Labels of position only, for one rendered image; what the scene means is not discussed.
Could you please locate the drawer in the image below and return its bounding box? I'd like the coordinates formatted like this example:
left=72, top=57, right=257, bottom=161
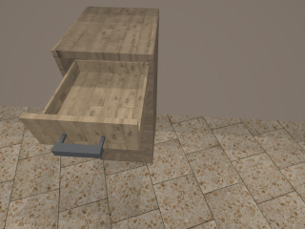
left=19, top=59, right=149, bottom=151

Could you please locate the handle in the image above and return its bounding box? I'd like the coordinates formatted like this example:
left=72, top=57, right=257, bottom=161
left=51, top=134, right=105, bottom=158

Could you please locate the cabinet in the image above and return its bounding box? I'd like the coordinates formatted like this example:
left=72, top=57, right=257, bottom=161
left=51, top=6, right=159, bottom=163

